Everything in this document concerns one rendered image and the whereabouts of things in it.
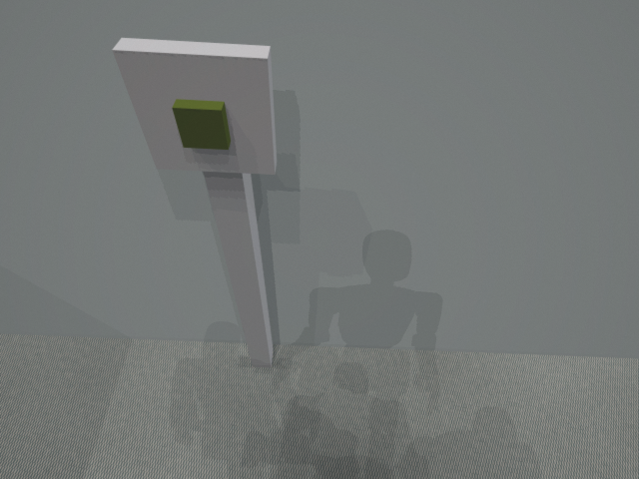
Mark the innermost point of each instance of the button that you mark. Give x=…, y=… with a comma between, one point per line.
x=202, y=124

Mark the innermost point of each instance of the panel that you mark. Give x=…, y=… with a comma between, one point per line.
x=156, y=73

